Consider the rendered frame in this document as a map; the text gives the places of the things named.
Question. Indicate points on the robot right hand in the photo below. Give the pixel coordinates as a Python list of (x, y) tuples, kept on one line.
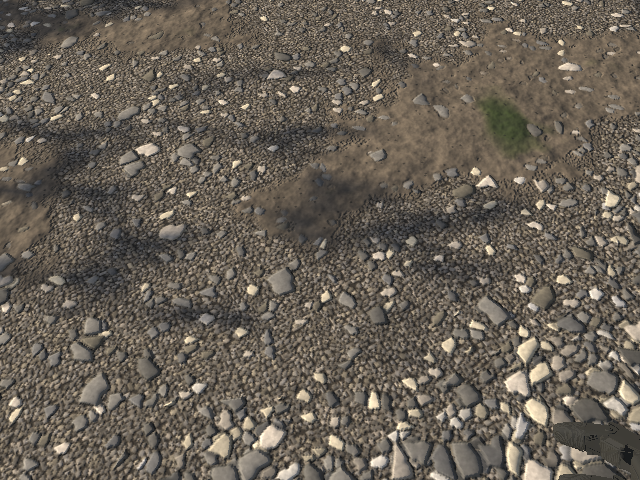
[(614, 443)]

